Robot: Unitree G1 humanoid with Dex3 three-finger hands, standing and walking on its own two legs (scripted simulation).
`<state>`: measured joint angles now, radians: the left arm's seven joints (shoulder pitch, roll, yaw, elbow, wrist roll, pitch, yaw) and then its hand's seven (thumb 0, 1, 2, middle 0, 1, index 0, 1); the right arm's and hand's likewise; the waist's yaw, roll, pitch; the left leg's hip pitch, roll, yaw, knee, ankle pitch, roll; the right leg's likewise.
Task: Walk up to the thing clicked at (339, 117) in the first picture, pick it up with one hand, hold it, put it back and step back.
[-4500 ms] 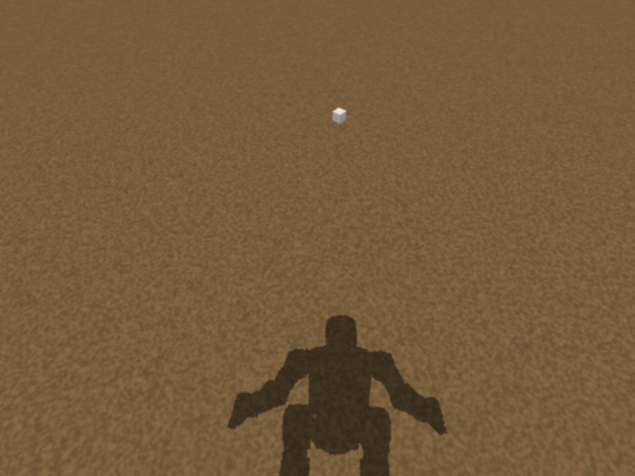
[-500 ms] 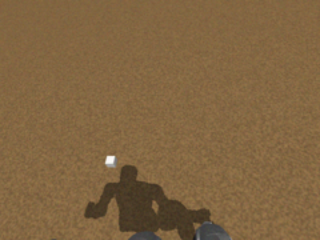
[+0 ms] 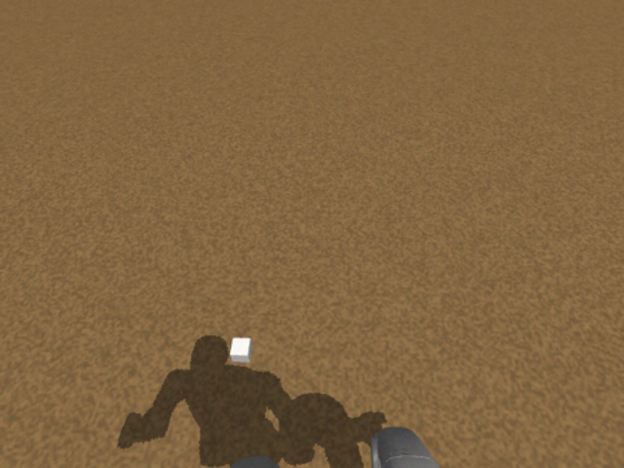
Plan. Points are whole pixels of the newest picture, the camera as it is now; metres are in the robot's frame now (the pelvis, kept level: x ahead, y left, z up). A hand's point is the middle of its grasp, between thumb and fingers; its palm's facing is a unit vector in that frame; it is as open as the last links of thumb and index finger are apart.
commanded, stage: walk up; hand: left
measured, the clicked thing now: (241, 350) +0.56 +0.25 -0.71
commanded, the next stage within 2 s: none
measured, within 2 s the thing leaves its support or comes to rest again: neither
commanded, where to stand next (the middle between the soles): +0.13 +0.01 m, yaw -1 degrees
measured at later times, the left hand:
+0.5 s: hand (133, 419) +0.21 +0.29 -0.13, palm faces -0.07 -0.93 -0.35, open 7.4 cm
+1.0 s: hand out of the picture +0.14 +0.28 -0.12, palm faces -0.07 -0.94 -0.34, open 7.4 cm
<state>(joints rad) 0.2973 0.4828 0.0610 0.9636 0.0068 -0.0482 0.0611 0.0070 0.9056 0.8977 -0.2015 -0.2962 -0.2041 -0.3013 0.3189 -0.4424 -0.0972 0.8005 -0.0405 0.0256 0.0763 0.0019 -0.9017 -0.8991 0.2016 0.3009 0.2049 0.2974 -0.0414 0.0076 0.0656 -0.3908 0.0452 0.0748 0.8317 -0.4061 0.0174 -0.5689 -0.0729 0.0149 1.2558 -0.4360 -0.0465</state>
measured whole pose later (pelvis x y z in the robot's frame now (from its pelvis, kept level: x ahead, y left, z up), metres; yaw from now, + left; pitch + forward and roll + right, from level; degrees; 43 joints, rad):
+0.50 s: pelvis +0.07 +0.05 +0.01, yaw -1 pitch -3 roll +1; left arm 0.07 0.34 0.00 0.91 0.01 -0.01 0.01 0.00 0.90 0.90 -0.20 -0.30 -0.21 -0.30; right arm 0.19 -0.39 -0.02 0.90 0.01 -0.04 -0.01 0.00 -0.90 -0.90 0.20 0.30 0.21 0.30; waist -0.01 0.00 0.14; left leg -0.31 0.02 0.03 0.72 -0.35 0.00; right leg -0.42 -0.05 -0.01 0.76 -0.29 0.00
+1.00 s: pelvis +0.06 +0.03 +0.03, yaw -2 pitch -2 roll +1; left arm 0.11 0.35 0.01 1.08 0.02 0.03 -0.04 0.00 0.91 0.90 -0.20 -0.30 -0.20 -0.30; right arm 0.11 -0.41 -0.01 1.06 0.00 -0.03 0.00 0.00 -0.90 -0.90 0.20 0.30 0.21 0.30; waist 0.01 0.00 0.09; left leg -0.23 0.05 0.04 0.52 -0.25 -0.03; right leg -0.30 -0.01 0.00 0.57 -0.23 -0.01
